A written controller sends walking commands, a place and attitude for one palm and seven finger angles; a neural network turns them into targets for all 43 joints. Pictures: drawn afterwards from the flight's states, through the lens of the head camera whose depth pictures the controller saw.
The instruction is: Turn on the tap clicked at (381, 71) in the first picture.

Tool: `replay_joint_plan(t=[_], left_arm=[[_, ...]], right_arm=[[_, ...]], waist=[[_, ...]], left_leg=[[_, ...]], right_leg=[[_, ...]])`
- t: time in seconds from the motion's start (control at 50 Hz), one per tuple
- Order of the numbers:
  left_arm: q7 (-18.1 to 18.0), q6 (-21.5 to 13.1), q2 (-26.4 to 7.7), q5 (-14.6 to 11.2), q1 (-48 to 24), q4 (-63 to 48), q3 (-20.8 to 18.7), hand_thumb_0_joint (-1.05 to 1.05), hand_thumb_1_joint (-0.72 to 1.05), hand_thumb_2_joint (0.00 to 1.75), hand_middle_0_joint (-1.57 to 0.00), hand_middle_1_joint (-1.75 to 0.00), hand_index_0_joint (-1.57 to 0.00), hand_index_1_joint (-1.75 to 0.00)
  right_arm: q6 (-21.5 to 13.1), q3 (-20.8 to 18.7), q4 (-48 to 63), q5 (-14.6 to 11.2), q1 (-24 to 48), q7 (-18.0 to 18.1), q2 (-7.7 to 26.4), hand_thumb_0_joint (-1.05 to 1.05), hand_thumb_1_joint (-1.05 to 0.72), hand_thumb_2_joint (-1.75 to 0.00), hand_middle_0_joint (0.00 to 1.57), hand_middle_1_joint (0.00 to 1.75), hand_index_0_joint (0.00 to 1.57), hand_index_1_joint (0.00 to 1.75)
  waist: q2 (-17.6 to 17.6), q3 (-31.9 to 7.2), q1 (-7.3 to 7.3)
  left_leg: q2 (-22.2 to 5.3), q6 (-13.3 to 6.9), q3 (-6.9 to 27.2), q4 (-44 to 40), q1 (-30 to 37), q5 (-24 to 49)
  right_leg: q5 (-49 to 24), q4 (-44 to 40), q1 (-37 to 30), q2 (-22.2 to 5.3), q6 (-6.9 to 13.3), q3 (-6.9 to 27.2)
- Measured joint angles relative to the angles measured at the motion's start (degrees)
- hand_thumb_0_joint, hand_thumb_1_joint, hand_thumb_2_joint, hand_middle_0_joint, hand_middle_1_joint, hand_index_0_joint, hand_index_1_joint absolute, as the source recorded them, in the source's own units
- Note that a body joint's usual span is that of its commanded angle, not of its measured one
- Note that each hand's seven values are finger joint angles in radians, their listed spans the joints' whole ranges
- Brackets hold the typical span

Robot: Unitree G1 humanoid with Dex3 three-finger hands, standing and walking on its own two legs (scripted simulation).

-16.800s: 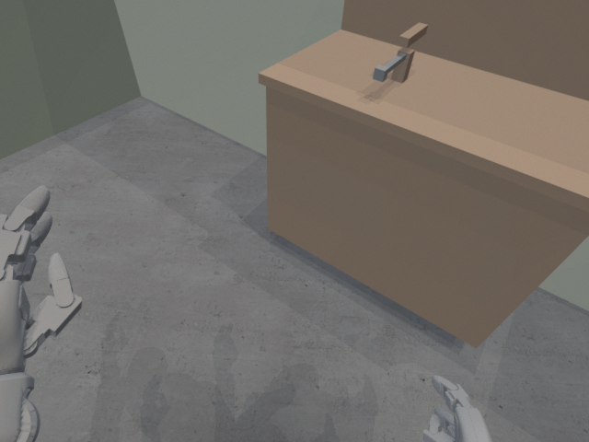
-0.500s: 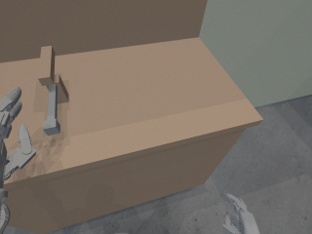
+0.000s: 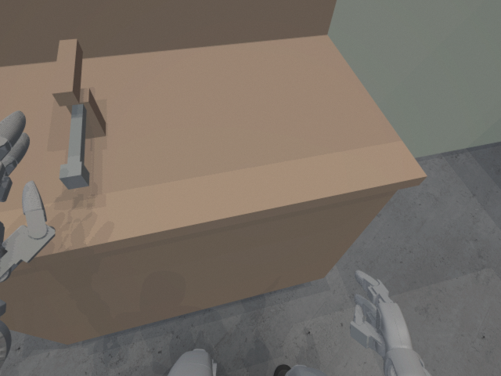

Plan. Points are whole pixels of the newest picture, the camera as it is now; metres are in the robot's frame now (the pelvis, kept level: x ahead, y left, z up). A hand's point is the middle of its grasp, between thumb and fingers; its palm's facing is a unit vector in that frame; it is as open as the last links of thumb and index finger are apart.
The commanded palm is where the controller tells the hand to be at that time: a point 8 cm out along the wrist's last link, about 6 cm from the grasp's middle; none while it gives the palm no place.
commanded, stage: come to a stop and stand still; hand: left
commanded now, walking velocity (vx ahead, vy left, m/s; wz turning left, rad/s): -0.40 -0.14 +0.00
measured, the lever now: (75, 175) +0.34 +0.30 +0.10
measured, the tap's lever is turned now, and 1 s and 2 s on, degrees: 0 0 0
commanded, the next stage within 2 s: look again from close up in 1.04 s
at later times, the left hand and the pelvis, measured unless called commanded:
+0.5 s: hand (22, 261) +0.19 +0.26 +0.17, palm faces +0.38 -0.82 -0.43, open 7.4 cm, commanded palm +0.13 +0.29 +0.19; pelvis -0.04 +0.01 -0.01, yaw +0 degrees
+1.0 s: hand out of the picture +0.17 +0.28 +0.18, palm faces +0.36 -0.87 -0.35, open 7.4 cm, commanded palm +0.11 +0.31 +0.19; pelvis -0.05 +0.03 +0.01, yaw -2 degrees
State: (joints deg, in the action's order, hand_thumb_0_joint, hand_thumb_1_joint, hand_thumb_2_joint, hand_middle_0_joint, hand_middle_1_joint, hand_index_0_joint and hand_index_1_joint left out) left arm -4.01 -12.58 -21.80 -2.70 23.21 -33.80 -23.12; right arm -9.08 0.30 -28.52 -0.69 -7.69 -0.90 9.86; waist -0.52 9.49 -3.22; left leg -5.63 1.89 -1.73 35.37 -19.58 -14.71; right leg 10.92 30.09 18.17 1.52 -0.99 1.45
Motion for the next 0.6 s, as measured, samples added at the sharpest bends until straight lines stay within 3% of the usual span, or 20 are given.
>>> replay_joint_plan(t=[0.14,0.24,0.32,0.4,0.48,0.52,0.54,0.6], left_arm=[[0.34,-2.61,-1.64,-0.51,2.63,-0.59,-1.86,0.02,0.89,0.89,-0.21,-0.30,-0.21,-0.30],[-1.01,-0.98,-2.68,0.01,3.30,2.26,-2.47,0.01,0.89,0.89,-0.21,-0.30,-0.21,-0.30],[-2.12,0.86,-0.54,0.58,2.42,4.07,-0.99,0.02,0.89,0.89,-0.21,-0.30,-0.21,-0.30],[-2.56,2.01,1.65,1.26,0.58,5.74,1.11,0.02,0.89,0.89,-0.21,-0.30,-0.21,-0.30],[-1.91,2.16,0.54,2.04,-0.73,7.19,1.07,0.02,0.89,0.89,-0.21,-0.30,-0.21,-0.30],[-1.44,1.71,-0.29,2.22,-0.21,7.55,0.48,0.02,0.89,0.89,-0.21,-0.30,-0.21,-0.30],[-1.22,1.53,-0.23,2.24,-0.17,7.66,0.39,0.02,0.89,0.89,-0.21,-0.30,-0.21,-0.30],[-0.80,1.40,0.41,1.58,0.23,6.85,1.03,0.02,0.89,0.89,-0.21,-0.30,-0.21,-0.30]], right_arm=[[0.04,-1.63,-1.58,0.24,-1.56,2.21,1.39,0.02,-0.90,-0.90,0.20,0.30,0.20,0.30],[0.40,-1.86,-2.35,-1.11,-5.00,2.65,2.49,0.02,-0.90,-0.90,0.20,0.30,0.20,0.30],[0.35,-1.37,-5.16,-0.95,-6.28,2.58,3.03,0.02,-0.90,-0.90,0.20,0.30,0.20,0.30],[0.29,-1.15,-6.82,-0.98,-6.43,2.22,2.97,0.02,-0.90,-0.90,0.20,0.30,0.20,0.30],[0.13,-1.50,-5.73,-1.35,-7.54,0.91,1.03,0.02,-0.90,-0.90,0.20,0.30,0.20,0.30],[0.44,-1.14,-5.10,-1.22,-8.24,-0.02,0.35,0.02,-0.90,-0.90,0.20,0.30,0.20,0.30],[0.73,-0.97,-4.91,-1.09,-8.12,-0.31,0.46,0.02,-0.90,-0.90,0.20,0.30,0.20,0.30],[1.40,-0.47,-6.24,-0.91,-7.09,-0.52,0.95,0.02,-0.90,-0.90,0.20,0.30,0.20,0.30]], waist=[[-1.21,-0.28,1.46],[0.06,-1.23,2.08],[-0.20,-2.34,2.27],[0.13,-2.74,2.97],[0.78,-3.65,3.95],[0.79,-4.88,3.79],[1.53,-4.76,3.84],[2.26,-4.80,3.35]], left_leg=[[0.98,-0.73,-0.83,-1.25,-2.53,2.59],[1.00,-1.27,-0.86,1.09,-3.06,-0.14],[3.04,-1.96,0.10,2.76,-2.17,-5.36],[3.97,-2.37,0.93,1.35,-0.16,-1.02],[3.61,-2.41,1.68,0.50,0.42,2.42],[3.62,-2.20,1.56,1.50,-0.33,0.70],[3.33,-2.23,1.94,2.70,-0.78,-0.85],[4.42,-2.43,3.36,10.85,-3.10,-7.21]], right_leg=[[-1.58,1.02,3.79,-0.91,-0.03,0.75],[0.32,2.64,3.96,-1.28,-0.09,0.31],[-0.02,3.05,3.00,-2.10,0.07,0.96],[5.47,5.19,2.25,-2.05,0.36,1.40],[11.03,11.16,1.34,-0.23,0.66,-0.78],[9.84,6.55,-1.86,0.54,1.60,-2.33],[5.58,4.78,-2.51,0.95,2.24,-2.70],[3.42,4.63,-2.35,1.18,3.25,-3.22]])
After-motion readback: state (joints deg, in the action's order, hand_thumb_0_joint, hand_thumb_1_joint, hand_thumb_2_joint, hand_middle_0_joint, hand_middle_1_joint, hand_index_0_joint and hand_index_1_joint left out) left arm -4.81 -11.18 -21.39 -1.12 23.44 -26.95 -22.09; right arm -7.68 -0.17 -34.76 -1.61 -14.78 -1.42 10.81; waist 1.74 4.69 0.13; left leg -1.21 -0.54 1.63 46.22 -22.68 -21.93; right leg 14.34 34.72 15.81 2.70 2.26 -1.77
